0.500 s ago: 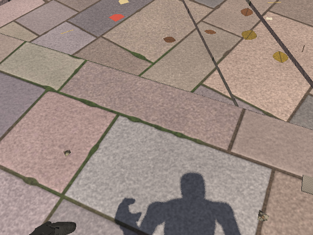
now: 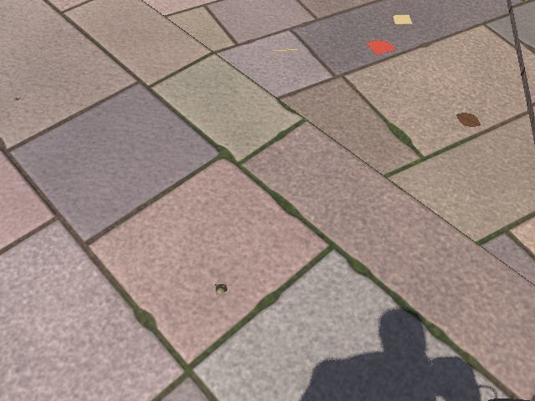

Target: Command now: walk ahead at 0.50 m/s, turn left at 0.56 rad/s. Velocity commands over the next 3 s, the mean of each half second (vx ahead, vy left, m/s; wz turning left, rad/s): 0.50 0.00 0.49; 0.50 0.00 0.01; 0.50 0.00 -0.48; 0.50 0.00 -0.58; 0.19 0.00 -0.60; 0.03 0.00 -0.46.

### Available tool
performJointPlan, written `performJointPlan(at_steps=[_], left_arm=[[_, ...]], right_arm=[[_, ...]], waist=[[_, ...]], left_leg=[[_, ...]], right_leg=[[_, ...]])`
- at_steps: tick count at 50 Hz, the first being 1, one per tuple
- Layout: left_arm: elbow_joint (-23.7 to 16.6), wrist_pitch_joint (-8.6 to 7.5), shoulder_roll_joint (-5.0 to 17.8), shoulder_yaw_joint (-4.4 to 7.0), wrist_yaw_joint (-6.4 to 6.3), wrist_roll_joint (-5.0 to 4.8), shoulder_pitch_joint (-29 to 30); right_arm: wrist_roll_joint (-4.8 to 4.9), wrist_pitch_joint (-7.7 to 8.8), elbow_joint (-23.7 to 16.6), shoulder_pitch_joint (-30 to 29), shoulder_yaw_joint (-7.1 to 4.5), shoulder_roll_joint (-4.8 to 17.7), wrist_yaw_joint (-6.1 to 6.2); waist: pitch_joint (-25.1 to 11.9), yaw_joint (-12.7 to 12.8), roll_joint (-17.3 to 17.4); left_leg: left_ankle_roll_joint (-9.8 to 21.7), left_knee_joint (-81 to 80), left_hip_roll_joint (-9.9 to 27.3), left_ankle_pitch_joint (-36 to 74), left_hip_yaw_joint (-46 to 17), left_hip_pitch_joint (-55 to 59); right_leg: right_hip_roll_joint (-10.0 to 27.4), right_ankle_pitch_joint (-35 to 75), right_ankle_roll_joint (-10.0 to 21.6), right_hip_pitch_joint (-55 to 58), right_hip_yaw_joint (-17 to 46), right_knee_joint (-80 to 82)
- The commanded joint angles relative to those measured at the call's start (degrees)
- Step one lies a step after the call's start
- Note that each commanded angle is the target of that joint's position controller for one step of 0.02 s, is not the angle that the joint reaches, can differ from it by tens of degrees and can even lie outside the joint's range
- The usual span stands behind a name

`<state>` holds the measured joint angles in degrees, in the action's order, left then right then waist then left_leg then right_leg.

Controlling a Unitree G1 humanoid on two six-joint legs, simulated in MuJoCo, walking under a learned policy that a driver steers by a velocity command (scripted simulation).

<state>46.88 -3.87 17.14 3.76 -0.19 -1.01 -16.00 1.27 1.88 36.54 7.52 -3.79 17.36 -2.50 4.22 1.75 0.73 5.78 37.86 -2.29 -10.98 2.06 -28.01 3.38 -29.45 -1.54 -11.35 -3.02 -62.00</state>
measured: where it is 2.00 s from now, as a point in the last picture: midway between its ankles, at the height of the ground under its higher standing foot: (263, 195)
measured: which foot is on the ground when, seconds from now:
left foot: down 0.00-0.44, up 0.46-0.92, down 0.94-1.00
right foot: up 0.00-0.40, down 0.42-0.94, up 0.96-1.00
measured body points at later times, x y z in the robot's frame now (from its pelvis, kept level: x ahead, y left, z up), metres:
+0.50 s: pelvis +0.29 -0.03 +0.01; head +0.31 -0.02 +0.46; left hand +0.42 +0.27 -0.07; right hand +0.41 -0.29 -0.11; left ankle +0.11 +0.06 -0.66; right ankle +0.40 -0.11 -0.72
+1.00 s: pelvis +0.53 +0.08 +0.01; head +0.57 +0.10 +0.46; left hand +0.46 +0.35 -0.12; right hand +0.81 -0.09 -0.05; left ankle +0.59 +0.20 -0.72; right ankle +0.42 -0.10 -0.66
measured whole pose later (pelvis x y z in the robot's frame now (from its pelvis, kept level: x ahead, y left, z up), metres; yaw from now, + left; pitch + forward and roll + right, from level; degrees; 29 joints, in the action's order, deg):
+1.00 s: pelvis +0.53 +0.08 +0.01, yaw +12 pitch +2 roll -1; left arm 50.3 -3.1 17.0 2.5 0.0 -1.7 -23.4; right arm -0.2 5.2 36.2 2.8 -1.9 14.5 -1.2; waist 1.7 4.3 -1.0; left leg 1.6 31.5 0.4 -8.6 1.4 -25.3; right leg -0.2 -27.9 0.8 -12.1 4.2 -52.2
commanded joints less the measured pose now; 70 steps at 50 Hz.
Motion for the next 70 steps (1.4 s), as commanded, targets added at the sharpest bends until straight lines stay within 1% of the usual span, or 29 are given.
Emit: performJointPlan(at_steps=[1,2,3,7,12,16,19,21,22,23,24,25,27,30,35,40,43,45,46,47,48,49,50,51,53,57,63,68,70], left_arm=[[-8.3,-4.13,7.4,0.82,0.2,-0.67,5.4],[-7.7,-4.07,7.5,1.13,-0.19,0.82,4.9],[-7.4,-3.41,7.8,1.41,-0.11,1.22,3.7],[-8.0,-1.42,5.2,0.84,-0.26,2.13,5.5],[-10.6,-1.91,2.9,-0.35,0.51,1.48,16.3],[-11.5,-2.94,4.6,-0.03,1.74,0.77,19.4],[-11.1,-3.64,5.9,0.63,2.18,0.82,16.9],[-8.8,-4.15,8.2,2.01,1.68,1.52,7.6],[-8.1,-4.21,11.3,2.74,1.39,2.29,-0.9],[-5.0,-3.39,15.0,4.03,1.81,1.91,-6.9],[-4.9,-3.24,9.7,2.8,2.23,-0.03,-7.1],[-5.5,-2.94,6.8,1.89,2.0,0.03,-3.9],[-5.9,-2.26,5.0,0.9,1.7,1.19,1.1],[-5.1,-2.56,3.7,0.28,1.4,1.23,1.4],[-3.1,-2.12,7.5,1.1,0.81,0.32,-0.9],[-0.3,-1.03,8.3,1.04,0.74,-0.44,-6.2],[0.8,0.06,9.2,1.29,0.35,-0.73,-7.5],[0.8,0.62,10.3,1.64,0.01,-0.77,-6.0],[0.5,0.62,9.1,1.17,0.0,-0.44,-5.8],[-1.3,0.34,5.6,-0.2,0.05,0.84,-4.8],[-2.3,-0.57,-0.5,-1.99,0.06,0.29,-12.4],[-1.4,-0.96,5.2,-0.6,0.05,-1.05,-10.2],[-2.7,-1.0,7.9,0.47,0.09,-1.84,-5.6],[-3.2,-0.82,7.3,0.5,-0.08,-1.45,-3.1],[-3.4,0.24,5.6,0.84,-0.04,-0.77,-2.6],[-4.6,2.3,2.5,0.6,0.09,-0.66,-1.2],[-8.0,1.85,0.9,-0.19,1.99,-0.18,8.4],[-12.2,2.1,1.7,-0.12,3.47,-0.21,15.3],[-13.0,2.34,3.1,0.66,3.76,-0.04,14.1]], right_arm=[[-0.15,1.71,-1.4,11.1,-2.82,9.2,0.36],[-0.47,1.73,-2.1,7.7,-2.37,7.7,0.58],[-1.14,1.77,-3.1,5.8,-1.86,6.4,0.88],[-0.82,2.19,-2.1,7.0,-2.23,7.9,2.14],[-0.17,1.42,0.0,11.0,-2.53,8.9,3.38],[0.11,0.97,1.9,13.9,-2.41,8.2,3.6],[-0.28,0.57,2.9,14.1,-2.35,7.8,3.7],[-0.56,0.42,2.6,13.0,-1.56,5.6,3.36],[-1.48,0.54,1.6,14.6,-0.42,3.1,3.29],[0.35,1.14,1.8,23.0,0.56,-0.1,3.2],[0.93,1.45,2.5,20.4,-0.19,5.3,3.4],[0.83,1.53,1.3,12.8,-0.97,8.1,3.38],[-0.79,1.96,-0.5,6.5,-0.78,6.7,3.2],[-0.64,2.0,0.0,8.3,-0.32,3.5,2.6],[-1.11,2.31,-2.1,0.6,1.05,0.8,2.26],[-0.31,3.02,-4.0,-7.8,1.19,0.8,1.26],[-0.15,3.7,-5.1,-9.4,0.57,2.2,0.53],[-0.36,4.1,-3.7,-3.8,-0.52,4.3,0.67],[-0.73,4.12,-1.5,3.5,-1.83,6.8,1.2],[-1.87,3.98,-0.2,13.7,-3.06,10.9,1.94],[-2.06,3.13,1.0,16.9,-3.85,14.6,1.9],[-1.67,2.9,1.1,17.2,-2.55,9.0,1.85],[-1.28,2.98,1.3,13.9,-1.68,6.7,1.95],[-1.36,3.14,1.2,10.2,-1.15,5.3,1.88],[-1.91,3.75,1.9,5.6,-0.55,2.6,1.6],[-2.01,5.07,4.0,4.1,-1.44,3.7,1.94],[-1.68,4.4,6.7,6.4,-2.47,6.9,3.05],[-0.21,2.69,9.3,10.1,-3.37,9.1,3.14],[0.27,1.85,9.4,9.6,-3.81,10.6,3.32]], waist=[[-10.8,-5.4,0.5],[-8.5,-3.1,0.0],[-8.0,-1.4,1.1],[-6.1,-0.8,1.3],[-3.9,-5.0,3.7],[-3.7,-6.2,4.6],[-3.5,-4.8,6.7],[-8.9,0.1,6.0],[-17.6,2.8,-0.5],[-23.5,0.3,-19.2],[-19.0,2.3,-13.1],[-11.0,3.5,-7.6],[-4.1,1.3,-3.2],[-4.6,-1.1,-6.5],[-3.1,0.7,-4.9],[-1.4,3.8,-4.5],[-0.8,2.5,-5.1],[-3.5,-1.6,-5.4],[-8.4,-5.1,-4.4],[-17.4,-9.5,0.5],[-25.5,-6.6,16.2],[-23.3,-8.4,11.9],[-15.0,-7.9,8.9],[-10.9,-6.3,6.1],[-6.3,-3.1,6.7],[-3.3,-1.1,3.8],[-0.4,-3.9,1.6],[1.6,-5.5,1.6],[-0.7,-3.7,3.2]], left_leg=[[12.3,-21.5,16.9,-2.2,-33.4,34.6],[11.1,-21.7,14.7,4.3,-28.2,27.6],[10.7,-23.0,13.1,8.4,-25.5,23.4],[11.2,-25.0,10.5,17.3,-19.4,16.1],[7.1,-24.0,7.1,9.1,-17.0,14.1],[6.3,-20.2,9.7,5.6,-21.3,18.8],[5.3,-16.3,12.0,10.0,-24.3,23.1],[2.9,-5.5,7.8,20.3,-21.5,22.2],[0.7,10.3,4.1,10.8,-17.8,14.0],[-3.9,29.0,-4.6,-18.9,-11.5,-6.7],[-4.1,35.6,-1.5,-21.4,-14.3,-14.7],[-4.0,36.7,0.7,-16.2,-13.4,-16.9],[-4.2,31.7,4.7,-9.4,-10.0,-14.8],[-4.8,24.8,7.3,-6.4,-7.6,-9.4],[-6.5,8.0,8.0,4.4,-4.8,-9.3],[-6.5,-4.0,5.7,13.3,-3.2,-4.1],[-5.1,-8.4,4.6,9.4,-4.1,-2.3],[-3.5,-11.7,3.2,7.6,-3.1,7.2],[-1.9,-12.3,3.4,7.8,-2.9,18.9],[1.8,-9.8,13.4,8.6,-12.3,35.6],[9.5,-14.4,26.8,-2.0,-35.3,52.1],[9.0,-18.6,25.7,-10.9,-40.2,48.6],[6.9,-20.0,23.9,-10.4,-31.9,41.9],[5.8,-21.6,21.6,-5.9,-25.7,35.2],[4.8,-25.6,18.1,1.3,-16.8,25.4],[5.7,-30.1,18.1,10.0,-7.8,20.2],[4.0,-31.0,16.9,13.7,3.5,22.1],[2.3,-27.3,19.4,18.3,7.0,30.9],[1.0,-21.0,19.5,34.6,8.8,33.2]], right_leg=[[1.1,6.7,2.3,-33.9,8.0,-11.8],[2.7,9.7,1.9,-29.9,8.1,-7.0],[3.7,11.8,1.6,-26.3,8.6,-5.0],[2.5,17.8,-1.8,-24.4,6.6,4.5],[-1.5,33.7,-2.9,-20.7,6.2,25.6],[-2.4,34.7,-1.3,-18.6,7.4,32.2],[-2.4,28.1,1.4,-15.7,6.7,34.0],[-2.1,27.8,5.1,-1.3,5.7,36.7],[7.2,28.2,9.5,14.7,15.8,34.3],[18.2,14.2,19.4,31.8,42.1,40.5],[18.8,-1.0,18.4,30.0,48.3,45.3],[16.5,-0.9,15.9,22.8,40.4,46.3],[12.1,10.7,14.6,10.7,29.4,48.5],[8.5,21.2,14.3,5.7,21.4,51.2],[7.7,29.7,14.5,4.2,13.5,54.1],[7.7,31.4,12.9,5.2,10.6,52.7],[9.8,32.7,11.8,8.9,13.5,49.3],[9.2,39.9,10.2,8.5,13.3,43.3],[6.1,43.6,8.6,5.5,11.3,34.7],[2.4,32.3,6.2,-4.8,8.8,18.2],[-5.4,-0.4,2.7,-24.7,4.9,-0.7],[-3.3,-3.6,2.6,-30.3,10.5,-8.2],[-1.1,1.4,2.9,-33.2,10.2,-10.0],[1.1,5.9,2.6,-31.9,9.0,-8.9],[3.7,11.4,2.0,-27.5,9.3,-5.1],[4.5,17.0,0.7,-27.2,9.4,-1.1],[3.5,32.0,1.4,-26.5,5.7,16.9],[2.1,26.9,4.5,-27.7,2.2,24.5],[-0.9,21.0,6.6,-22.9,-1.0,25.2]])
